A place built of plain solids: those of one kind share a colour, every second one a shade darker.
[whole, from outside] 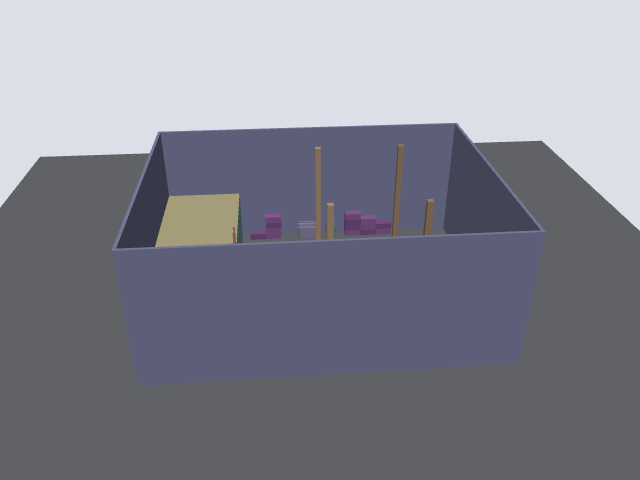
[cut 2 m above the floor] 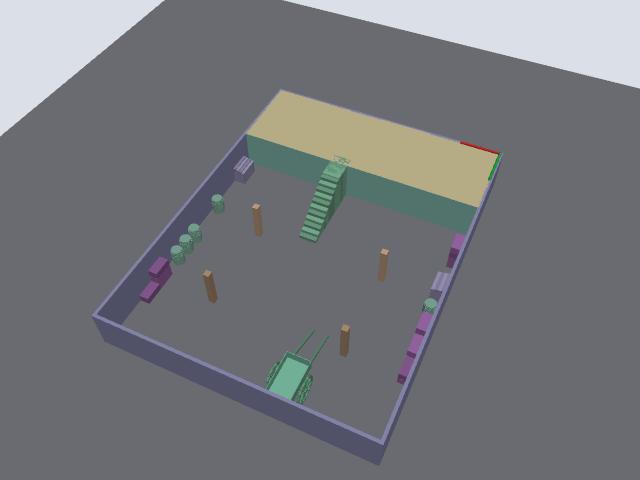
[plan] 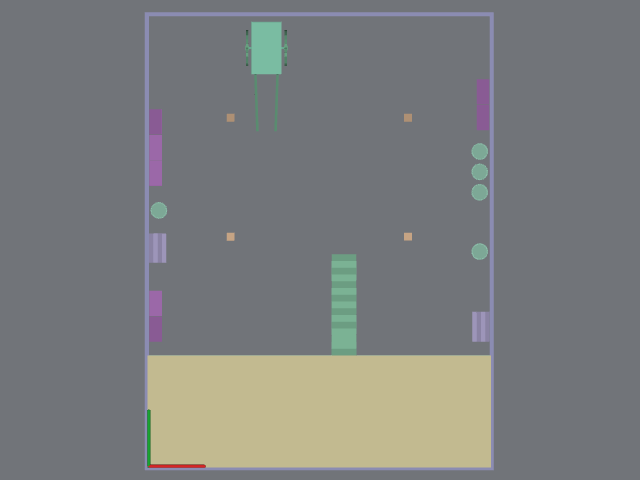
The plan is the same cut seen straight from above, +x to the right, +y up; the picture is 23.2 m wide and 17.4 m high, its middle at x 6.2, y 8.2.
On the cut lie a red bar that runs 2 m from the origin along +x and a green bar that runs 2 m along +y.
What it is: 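An aisled barn 12.3 x 16.3 m, 6.7 m high; a nave 6.4 m broad between two rows of posts 0.29 m square, 4.3 m apart, aisles 3.0 m broad; at the rear a loft 4.0 m deep at 2.85 m over closed bays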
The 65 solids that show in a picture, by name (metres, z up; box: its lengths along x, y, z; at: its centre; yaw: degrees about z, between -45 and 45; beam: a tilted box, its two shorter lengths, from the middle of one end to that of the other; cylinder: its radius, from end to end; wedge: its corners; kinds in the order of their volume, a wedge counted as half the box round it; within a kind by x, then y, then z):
{
 "loft_1": {"box": [12.45, 4.06, 2.9], "at": [6.17, 1.98, 1.4]},
 "wall_1": {"box": [0.15, 16.61, 6.73], "at": [-0.07, 8.15, 3.31]},
 "wall_2": {"box": [12.65, 0.15, 6.73], "at": [6.17, -0.07, 3.31]},
 "wall_3": {"box": [12.65, 0.15, 6.73], "at": [6.17, 16.39, 3.31]},
 "wall_4": {"box": [0.15, 16.61, 6.73], "at": [12.43, 8.15, 3.31]},
 "stair_1": {"box": [0.9, 0.7, 2.72], "at": [7.07, 3.9, 1.31]},
 "stair_2": {"box": [0.9, 0.7, 2.54], "at": [7.07, 4.15, 1.22]},
 "stair_3": {"box": [0.9, 0.7, 2.36], "at": [7.07, 4.39, 1.13]},
 "stair_4": {"box": [0.9, 0.7, 2.19], "at": [7.07, 4.64, 1.04]},
 "stair_5": {"box": [0.9, 0.7, 2.01], "at": [7.07, 4.88, 0.95]},
 "stair_6": {"box": [0.9, 0.7, 1.83], "at": [7.07, 5.13, 0.86]},
 "stair_7": {"box": [0.9, 0.7, 1.65], "at": [7.07, 5.37, 0.78]},
 "stair_8": {"box": [0.9, 0.7, 1.47], "at": [7.07, 5.62, 0.69]},
 "stair_9": {"box": [0.9, 0.7, 1.3], "at": [7.07, 5.86, 0.6]},
 "stair_10": {"box": [0.9, 0.7, 1.12], "at": [7.07, 6.11, 0.51]},
 "stair_11": {"box": [0.9, 0.7, 0.94], "at": [7.07, 6.35, 0.42]},
 "stair_12": {"box": [0.9, 0.7, 0.76], "at": [7.07, 6.6, 0.33]},
 "stair_13": {"box": [0.9, 0.7, 0.58], "at": [7.07, 6.84, 0.24]},
 "stair_14": {"box": [0.9, 0.7, 0.41], "at": [7.07, 7.09, 0.15]},
 "stair_15": {"box": [0.9, 0.7, 0.23], "at": [7.07, 7.33, 0.06]},
 "bales_1": {"box": [0.46, 0.92, 0.41], "at": [0.24, 4.97, 0.15]},
 "bales_2": {"box": [0.46, 0.92, 0.41], "at": [0.24, 5.9, 0.15]},
 "bales_3": {"box": [0.46, 0.92, 0.36], "at": [0.24, 5.9, 0.54]},
 "bales_4": {"box": [0.46, 0.92, 0.36], "at": [0.24, 5.9, 0.9]},
 "bales_5": {"box": [0.46, 0.92, 0.36], "at": [0.24, 5.9, 1.26]},
 "bales_6": {"box": [0.46, 0.92, 0.41], "at": [0.24, 10.62, 0.15]},
 "bales_7": {"box": [0.46, 0.92, 0.36], "at": [0.24, 10.62, 0.54]},
 "bales_8": {"box": [0.46, 0.92, 0.36], "at": [0.24, 10.62, 0.9]},
 "bales_9": {"box": [0.46, 0.92, 0.36], "at": [0.24, 10.62, 1.26]},
 "bales_10": {"box": [0.46, 0.92, 0.41], "at": [0.24, 11.55, 0.15]},
 "bales_11": {"box": [0.46, 0.92, 0.36], "at": [0.24, 11.55, 0.54]},
 "bales_12": {"box": [0.46, 0.92, 0.36], "at": [0.24, 11.55, 0.9]},
 "bales_13": {"box": [0.46, 0.92, 0.41], "at": [0.24, 12.48, 0.15]},
 "bales_14": {"box": [0.46, 0.92, 0.36], "at": [0.24, 12.48, 0.54]},
 "bales_15": {"box": [0.46, 0.92, 0.41], "at": [12.11, 12.64, 0.15]},
 "bales_16": {"box": [0.46, 0.92, 0.36], "at": [12.11, 12.64, 0.54]},
 "bales_17": {"box": [0.46, 0.92, 0.36], "at": [12.11, 12.64, 0.9]},
 "bales_18": {"box": [0.46, 0.92, 0.41], "at": [12.11, 13.57, 0.15]},
 "post_1": {"box": [0.29, 0.29, 6.73], "at": [2.96, 8.32, 3.31]},
 "post_2": {"box": [0.29, 0.29, 6.73], "at": [2.96, 12.63, 3.31]},
 "post_3": {"box": [0.29, 0.29, 6.73], "at": [9.39, 8.32, 3.31]},
 "post_4": {"box": [0.29, 0.29, 6.73], "at": [9.39, 12.63, 3.31]},
 "bin_1": {"box": [0.16, 1.07, 0.18], "at": [0.08, 7.91, 0.78]},
 "bin_2": {"box": [0.16, 1.07, 0.15], "at": [0.24, 7.91, 0.76]},
 "bin_3": {"box": [0.6, 1.03, 0.74], "at": [0.3, 7.91, 0.32]},
 "bin_4": {"box": [0.16, 1.07, 0.11], "at": [0.39, 7.91, 0.74]},
 "bin_5": {"box": [0.16, 1.07, 0.07], "at": [0.55, 7.91, 0.72]},
 "bin_6": {"box": [0.16, 1.09, 0.07], "at": [11.8, 5.05, 0.72]},
 "bin_7": {"box": [0.16, 1.09, 0.11], "at": [11.96, 5.05, 0.74]},
 "bin_8": {"box": [0.6, 1.05, 0.74], "at": [12.05, 5.05, 0.32]},
 "bin_9": {"box": [0.16, 1.09, 0.15], "at": [12.11, 5.05, 0.76]},
 "bin_10": {"box": [0.16, 1.09, 0.18], "at": [12.27, 5.05, 0.78]},
 "face_1": {"box": [6.62, 0.012, 2.87], "at": [3.31, 4.02, 1.38]},
 "face_2": {"box": [4.83, 0.012, 2.87], "at": [9.94, 4.02, 1.38]},
 "cart_rod_1": {"wedge": [[3.81, 14.19, 0.87], [3.81, 14.22, 0.79], [3.88, 12.14, 0.09], [3.88, 12.17, 0.0], [3.91, 14.2, 0.87], [3.91, 14.23, 0.79], [3.98, 12.15, 0.09], [3.98, 12.18, 0.0]]},
 "cart_rod_2": {"wedge": [[4.54, 12.15, 0.09], [4.54, 12.18, 0.0], [4.61, 14.2, 0.87], [4.61, 14.23, 0.79], [4.64, 12.14, 0.09], [4.64, 12.17, 0.0], [4.71, 14.19, 0.87], [4.71, 14.22, 0.79]]},
 "cart_1": {"box": [0.029, 1.9, 0.47], "at": [3.73, 15.16, 1.07]},
 "cart_2": {"box": [1.04, 0.028, 0.47], "at": [4.26, 14.22, 1.07]},
 "cart_3": {"box": [1.1, 1.9, 0.03], "at": [4.26, 15.16, 0.88]},
 "cart_4": {"box": [0.029, 1.9, 0.47], "at": [4.79, 15.16, 1.07]},
 "cask_1": {"cylinder": 0.26, "from": [0.36, 9.27, 0.85], "to": [0.36, 9.27, 0.9]},
 "cask_2": {"cylinder": 0.26, "from": [11.99, 7.78, 0.85], "to": [11.99, 7.78, 0.9]},
 "cask_3": {"cylinder": 0.26, "from": [11.99, 9.93, 0.85], "to": [11.99, 9.93, 0.9]},
 "cask_4": {"cylinder": 0.26, "from": [11.99, 10.67, 0.85], "to": [11.99, 10.67, 0.9]},
 "cask_5": {"cylinder": 0.26, "from": [11.99, 11.41, 0.85], "to": [11.99, 11.41, 0.9]}
}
